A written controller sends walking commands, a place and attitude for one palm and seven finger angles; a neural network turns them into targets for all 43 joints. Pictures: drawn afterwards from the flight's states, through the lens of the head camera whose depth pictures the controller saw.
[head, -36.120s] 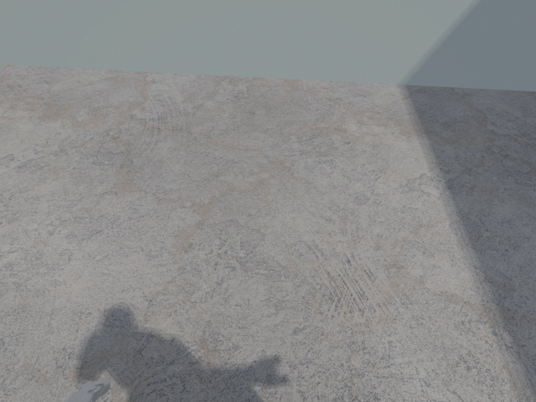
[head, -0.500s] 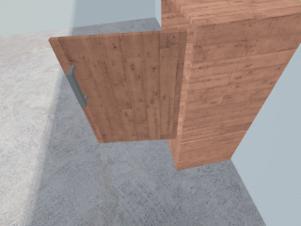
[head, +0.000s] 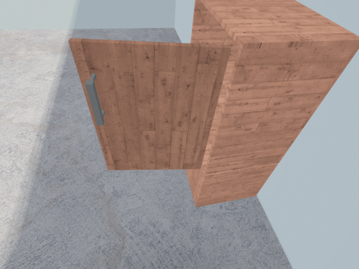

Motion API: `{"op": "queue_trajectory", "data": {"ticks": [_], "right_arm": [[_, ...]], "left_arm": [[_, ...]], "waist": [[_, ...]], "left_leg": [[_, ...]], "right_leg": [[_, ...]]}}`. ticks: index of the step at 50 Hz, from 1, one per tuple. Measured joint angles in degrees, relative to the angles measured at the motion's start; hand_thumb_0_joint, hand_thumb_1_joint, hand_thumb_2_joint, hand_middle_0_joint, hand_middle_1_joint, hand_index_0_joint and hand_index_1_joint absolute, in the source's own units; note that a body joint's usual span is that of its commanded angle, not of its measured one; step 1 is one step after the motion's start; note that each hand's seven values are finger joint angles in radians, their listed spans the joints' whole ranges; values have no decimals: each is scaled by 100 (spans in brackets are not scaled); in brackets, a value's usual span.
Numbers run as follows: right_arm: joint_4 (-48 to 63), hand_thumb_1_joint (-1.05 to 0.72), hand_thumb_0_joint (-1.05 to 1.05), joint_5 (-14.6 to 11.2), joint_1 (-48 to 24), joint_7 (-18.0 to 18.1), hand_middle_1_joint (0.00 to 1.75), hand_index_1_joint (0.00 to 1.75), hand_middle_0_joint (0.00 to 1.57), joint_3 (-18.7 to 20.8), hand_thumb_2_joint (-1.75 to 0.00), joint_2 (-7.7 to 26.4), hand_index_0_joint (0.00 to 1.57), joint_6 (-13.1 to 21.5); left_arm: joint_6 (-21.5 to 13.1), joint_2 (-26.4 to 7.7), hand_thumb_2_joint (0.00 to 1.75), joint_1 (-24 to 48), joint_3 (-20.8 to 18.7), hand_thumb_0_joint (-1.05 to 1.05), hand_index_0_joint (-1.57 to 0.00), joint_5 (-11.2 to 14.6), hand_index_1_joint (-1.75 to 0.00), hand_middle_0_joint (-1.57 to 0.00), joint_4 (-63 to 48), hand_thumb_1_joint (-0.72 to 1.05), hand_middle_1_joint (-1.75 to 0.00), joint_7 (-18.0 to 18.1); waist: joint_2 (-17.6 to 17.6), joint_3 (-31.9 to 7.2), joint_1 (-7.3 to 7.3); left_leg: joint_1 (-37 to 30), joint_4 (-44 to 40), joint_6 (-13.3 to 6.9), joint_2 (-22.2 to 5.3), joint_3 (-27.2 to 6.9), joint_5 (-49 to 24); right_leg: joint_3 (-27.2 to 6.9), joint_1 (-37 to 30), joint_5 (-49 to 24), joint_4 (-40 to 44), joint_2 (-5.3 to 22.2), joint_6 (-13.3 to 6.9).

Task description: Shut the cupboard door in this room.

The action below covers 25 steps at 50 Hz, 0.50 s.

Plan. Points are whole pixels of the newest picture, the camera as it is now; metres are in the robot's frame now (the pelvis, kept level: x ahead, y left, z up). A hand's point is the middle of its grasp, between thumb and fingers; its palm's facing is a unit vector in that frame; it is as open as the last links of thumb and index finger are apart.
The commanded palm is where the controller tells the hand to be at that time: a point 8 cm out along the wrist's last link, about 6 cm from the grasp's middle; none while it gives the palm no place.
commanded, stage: look again from close up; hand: left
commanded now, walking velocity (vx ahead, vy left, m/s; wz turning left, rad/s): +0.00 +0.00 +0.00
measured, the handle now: (97, 100) +0.56 +0.28 +0.04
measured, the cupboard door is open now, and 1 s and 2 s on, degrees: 81 81 81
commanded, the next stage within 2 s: shuffle to correct the standing spot in 0.32 s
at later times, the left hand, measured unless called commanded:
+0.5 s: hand out of the picture -0.05 +0.21 -0.18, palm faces +0.02 -0.99 -0.17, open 7.4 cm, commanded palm none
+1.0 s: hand out of the picture +0.08 +0.25 -0.18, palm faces +0.07 -0.99 -0.15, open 7.3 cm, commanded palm none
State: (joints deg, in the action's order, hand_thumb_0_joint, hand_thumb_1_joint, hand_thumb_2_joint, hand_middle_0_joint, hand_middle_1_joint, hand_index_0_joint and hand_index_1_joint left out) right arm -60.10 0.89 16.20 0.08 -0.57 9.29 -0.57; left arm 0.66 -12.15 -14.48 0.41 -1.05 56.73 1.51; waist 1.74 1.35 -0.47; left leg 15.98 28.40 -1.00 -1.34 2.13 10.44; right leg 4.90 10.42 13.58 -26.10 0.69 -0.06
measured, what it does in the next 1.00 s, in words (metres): steps to the left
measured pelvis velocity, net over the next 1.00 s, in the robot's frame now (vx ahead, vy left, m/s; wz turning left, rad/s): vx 0.07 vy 0.08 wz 0.05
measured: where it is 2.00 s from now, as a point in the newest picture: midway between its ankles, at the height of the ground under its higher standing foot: outside the picture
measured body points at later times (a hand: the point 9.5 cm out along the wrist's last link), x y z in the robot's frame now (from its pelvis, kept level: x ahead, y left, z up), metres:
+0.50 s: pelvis +0.00 +0.04 +0.00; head +0.00 +0.06 +0.45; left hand -0.05 +0.26 -0.16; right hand +0.02 -0.19 -0.15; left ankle +0.05 +0.11 -0.74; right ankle +0.01 -0.12 -0.74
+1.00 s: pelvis +0.07 +0.08 +0.01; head +0.09 +0.10 +0.45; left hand +0.07 +0.30 -0.16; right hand +0.05 -0.14 -0.14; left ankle +0.06 +0.12 -0.74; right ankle +0.09 -0.06 -0.67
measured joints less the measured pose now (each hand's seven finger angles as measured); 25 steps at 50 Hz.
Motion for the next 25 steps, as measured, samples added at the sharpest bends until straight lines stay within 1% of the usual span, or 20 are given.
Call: {"op": "queue_trajectory", "data": {"ticks": [3,12,20,23,25], "right_arm": [[-97,-92,1,-9,18,24,30,30,20,0,-90,-65,20,-8],[-222,-92,2,-54,-15,24,30,30,21,63,-90,-112,20,-9],[-261,-92,1,-70,-104,44,30,30,20,130,-90,-72,20,-8],[-269,-92,1,-70,-130,49,30,30,20,146,-90,-54,20,-9],[-273,-92,1,-66,-125,42,30,30,20,155,-90,-43,20,-18]], "left_arm": [[10,67,90,-114,6,0,-20,-5,-30,-20,103,91,-30,15],[29,203,90,-466,6,0,-19,-43,-30,-20,391,91,-30,56],[8,283,90,-677,-3,0,-19,-80,-30,-20,568,91,-30,71],[3,302,90,-730,-10,0,-19,-89,-30,-20,614,91,-30,76],[0,313,90,-767,-19,0,-19,-104,-30,-20,639,91,-30,69]], "waist": [[-9,14,28],[52,60,87],[34,48,130],[18,26,134],[-5,-6,121]], "left_leg": [[-20,-39,-67,57,37,-10],[-75,-215,-245,234,152,-90],[-153,-428,-346,369,219,-195],[-186,-494,-359,403,241,-220],[-201,-506,-360,420,234,-213]], "right_leg": [[-31,-23,-33,54,57,69],[-128,-30,-117,160,234,233],[-187,-35,-166,233,365,303],[-208,-33,-162,233,397,306],[-203,-33,-102,197,411,273]]}}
